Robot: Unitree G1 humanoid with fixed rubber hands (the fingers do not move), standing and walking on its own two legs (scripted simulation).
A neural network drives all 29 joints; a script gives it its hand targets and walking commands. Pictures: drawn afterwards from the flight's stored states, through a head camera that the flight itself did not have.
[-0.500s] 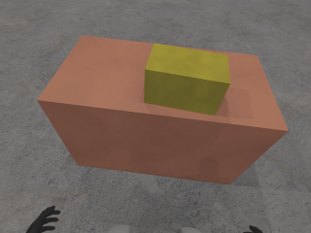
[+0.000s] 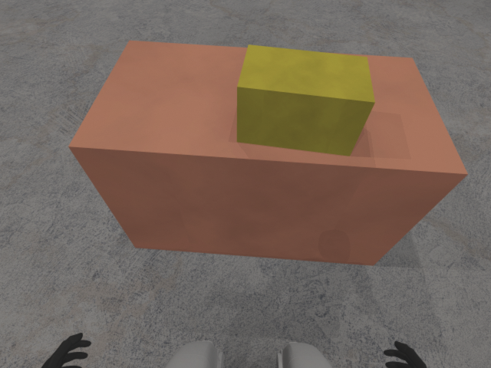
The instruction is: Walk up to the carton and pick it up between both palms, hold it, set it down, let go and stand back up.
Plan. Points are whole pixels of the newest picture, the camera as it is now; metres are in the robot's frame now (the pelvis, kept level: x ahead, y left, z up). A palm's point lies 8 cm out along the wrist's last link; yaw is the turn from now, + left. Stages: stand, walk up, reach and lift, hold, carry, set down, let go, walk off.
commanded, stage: walk up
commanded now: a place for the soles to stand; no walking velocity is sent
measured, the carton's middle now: (299, 101) +0.70 -0.13 -0.02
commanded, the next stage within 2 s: none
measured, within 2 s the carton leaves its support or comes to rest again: neither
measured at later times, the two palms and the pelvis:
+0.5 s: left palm out of the picture +0.06 +0.33 -0.09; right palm out of the picture +0.03 -0.28 -0.12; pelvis -0.03 +0.02 +0.00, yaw +0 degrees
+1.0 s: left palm out of the picture +0.07 +0.32 -0.09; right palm out of the picture +0.05 -0.29 -0.11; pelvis -0.03 +0.01 +0.00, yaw +0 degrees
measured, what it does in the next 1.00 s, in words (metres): steps on the spot: right foot, then left foot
